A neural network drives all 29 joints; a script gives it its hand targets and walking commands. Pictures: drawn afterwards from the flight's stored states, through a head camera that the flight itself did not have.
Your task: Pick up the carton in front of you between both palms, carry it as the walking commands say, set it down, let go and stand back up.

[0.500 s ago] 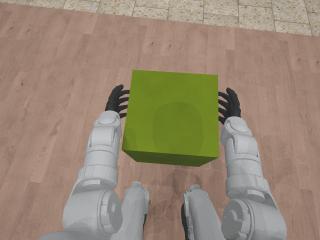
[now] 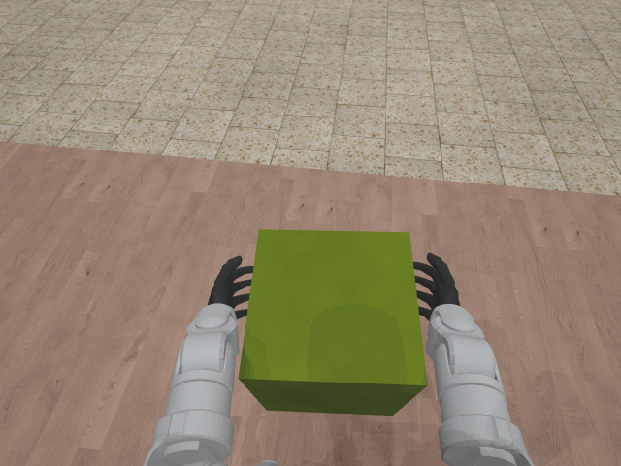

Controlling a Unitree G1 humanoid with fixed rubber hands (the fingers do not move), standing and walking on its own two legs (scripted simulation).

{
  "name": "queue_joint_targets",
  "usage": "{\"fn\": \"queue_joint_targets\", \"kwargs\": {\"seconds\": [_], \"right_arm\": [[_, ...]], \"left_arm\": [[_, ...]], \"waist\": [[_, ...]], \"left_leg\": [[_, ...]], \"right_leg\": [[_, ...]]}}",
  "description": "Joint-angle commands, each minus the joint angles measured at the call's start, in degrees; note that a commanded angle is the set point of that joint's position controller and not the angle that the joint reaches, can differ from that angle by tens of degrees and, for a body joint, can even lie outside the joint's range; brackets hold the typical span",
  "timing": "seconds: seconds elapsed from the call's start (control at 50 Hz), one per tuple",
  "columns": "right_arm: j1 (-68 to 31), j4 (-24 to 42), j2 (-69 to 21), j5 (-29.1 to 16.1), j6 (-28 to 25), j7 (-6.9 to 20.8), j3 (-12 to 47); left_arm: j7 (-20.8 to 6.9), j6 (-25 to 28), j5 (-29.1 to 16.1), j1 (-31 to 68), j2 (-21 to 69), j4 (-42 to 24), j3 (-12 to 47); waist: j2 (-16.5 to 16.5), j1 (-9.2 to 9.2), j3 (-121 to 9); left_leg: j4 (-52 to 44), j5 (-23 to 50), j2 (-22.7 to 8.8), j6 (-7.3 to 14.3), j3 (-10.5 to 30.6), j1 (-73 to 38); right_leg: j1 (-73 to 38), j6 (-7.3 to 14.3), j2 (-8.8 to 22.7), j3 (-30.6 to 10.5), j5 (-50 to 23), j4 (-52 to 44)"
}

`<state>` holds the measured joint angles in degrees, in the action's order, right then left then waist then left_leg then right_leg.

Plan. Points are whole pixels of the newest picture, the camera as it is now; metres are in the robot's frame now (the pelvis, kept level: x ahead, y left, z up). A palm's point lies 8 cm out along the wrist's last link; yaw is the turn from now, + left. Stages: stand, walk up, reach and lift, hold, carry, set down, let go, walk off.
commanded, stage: reach and lift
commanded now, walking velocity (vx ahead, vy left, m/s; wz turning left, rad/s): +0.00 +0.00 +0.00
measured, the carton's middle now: (331, 330) +0.33 +0.00 -0.08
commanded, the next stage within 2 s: hold in 1.22 s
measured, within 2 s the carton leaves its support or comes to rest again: neither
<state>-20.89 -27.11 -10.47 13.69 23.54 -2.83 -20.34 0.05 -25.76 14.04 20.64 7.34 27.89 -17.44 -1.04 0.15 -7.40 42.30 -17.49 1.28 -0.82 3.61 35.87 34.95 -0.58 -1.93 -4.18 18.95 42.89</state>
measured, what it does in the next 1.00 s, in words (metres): stands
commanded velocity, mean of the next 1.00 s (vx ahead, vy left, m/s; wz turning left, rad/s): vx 0.00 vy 0.00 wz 0.00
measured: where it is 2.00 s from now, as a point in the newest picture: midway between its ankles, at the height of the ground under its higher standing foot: outside the picture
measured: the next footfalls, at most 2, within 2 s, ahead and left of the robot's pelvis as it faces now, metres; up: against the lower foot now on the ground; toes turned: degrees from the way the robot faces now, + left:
none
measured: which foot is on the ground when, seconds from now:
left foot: down 0.00-1.00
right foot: down 0.00-1.00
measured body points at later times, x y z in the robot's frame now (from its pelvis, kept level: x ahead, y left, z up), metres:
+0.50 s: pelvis -0.01 +0.00 +0.03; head -0.03 +0.00 +0.48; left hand +0.31 +0.15 +0.04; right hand +0.32 -0.15 +0.05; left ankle +0.03 +0.13 -0.71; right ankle +0.02 -0.13 -0.71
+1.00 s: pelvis +0.01 +0.00 +0.03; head -0.01 +0.01 +0.48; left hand +0.32 +0.15 +0.06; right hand +0.32 -0.15 +0.06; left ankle +0.03 +0.13 -0.71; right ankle +0.02 -0.13 -0.71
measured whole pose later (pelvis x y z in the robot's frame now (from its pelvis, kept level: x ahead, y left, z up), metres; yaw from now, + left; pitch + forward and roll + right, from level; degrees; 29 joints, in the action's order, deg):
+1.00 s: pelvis +0.01 +0.00 +0.03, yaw +0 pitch -5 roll +0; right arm -17.3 -19.2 -9.3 17.4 36.6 0.2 -15.7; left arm -0.5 -39.3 16.9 15.8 8.9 17.6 -13.2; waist -0.5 -0.4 1.0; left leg 21.5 -10.7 0.9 -0.5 3.4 5.5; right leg 4.8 -0.5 -1.0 -4.8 12.0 22.1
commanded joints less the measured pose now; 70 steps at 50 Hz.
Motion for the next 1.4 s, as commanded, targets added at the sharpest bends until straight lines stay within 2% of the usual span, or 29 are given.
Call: {"fn": "queue_joint_targets", "kwargs": {"seconds": [0.0,0.12,0.22,0.3,0.38,0.5,0.94,1.2,1.3,1.38], "right_arm": [[-23.86,-4.05,-58.02,-9.14,2.74,15.67,35.24],[-19.96,-0.42,-57.14,-10.08,7.22,16.33,36.27],[-19.82,-1.16,-55.07,-8.33,10.17,17.02,32.42],[-24.28,-2.96,-55.1,-6.99,10.19,17.82,29.23],[-28.47,-1.44,-56.35,-7.57,9.61,18.18,30.36],[-29.21,-1.05,-55.89,-7.46,9.77,18.16,30.88],[-19.69,6.85,-52.78,-9.48,12.54,17.54,33.71],[-19.55,9.4,-53.18,-10.37,14.28,17.15,35.13],[-17.04,14.81,-53.12,-12.39,16.47,16.55,38.58],[-15.82,13.69,-50.45,-11.3,18.68,16.36,36.24]], "left_arm": [[-13.41,0.35,-10.45,28.96,56.68,-2.71,33.87],[-13.57,-4.4,-11.33,25.47,55.84,-7.63,35.72],[-13.97,-7.41,-9.45,24.59,54.62,-6.08,31.39],[-14.8,-7.55,-8.16,29.03,54.6,-4.27,28.36],[-15.21,-7.06,-8.84,33.29,55.85,-5.73,29.54],[-15.13,-7.28,-8.69,33.89,56.08,-5.96,30.21],[-13.72,-10.38,-10.93,23.42,54.84,-13.64,33.1],[-13.92,-11.96,-11.88,23.77,53.91,-16.17,34.33],[-13.74,-13.95,-14.34,22.0,53.88,-21.5,38.38],[-13.17,-16.07,-12.61,20.27,51.44,-20.19,35.47]], "waist": [[1.28,-0.23,-21.43],[0.69,-0.19,-13.13],[0.52,-0.53,-3.99],[0.46,-0.7,-1.54],[0.63,-0.61,-5.35],[0.73,-0.51,-6.95],[1.15,-0.57,-7.07],[0.64,-0.61,-5.81],[0.57,0.24,-8.18],[0.58,-0.07,-1.87]], "left_leg": [[-8.25,17.99,4.63,1.04,0.71,-22.0],[-15.47,17.49,4.01,0.96,0.81,-28.9],[-19.43,10.46,3.7,1.23,0.22,-29.26],[-19.8,5.28,3.37,1.59,-0.41,-28.75],[-19.1,6.41,3.34,1.58,-0.39,-30.17],[-19.59,6.55,3.41,1.28,-0.55,-31.47],[-22.36,19.99,3.86,0.3,0.27,-37.74],[-22.93,18.19,4.07,0.56,0.14,-37.8],[-23.53,21.95,4.16,0.41,0.58,-39.8],[-25.21,15.64,3.97,0.65,0.21,-37.73]], "right_leg": [[-14.57,0.27,-4.26,-0.54,-17.97,-9.76],[-22.37,0.22,-3.42,-0.73,-18.41,-17.1],[-23.51,0.8,-3.01,-0.6,-11.39,-21.08],[-22.52,1.16,-2.56,-0.28,-5.77,-21.61],[-24.11,1.21,-2.56,-0.12,-6.8,-20.91],[-25.57,1.13,-2.75,0.15,-6.99,-21.14],[-30.8,0.47,-3.66,-0.18,-19.49,-23.6],[-31.68,0.24,-3.4,-0.46,-19.04,-24.3],[-34.55,-0.03,-3.26,-0.75,-23.94,-25.01],[-33.07,0.22,-3.05,-0.43,-17.32,-26.36]]}}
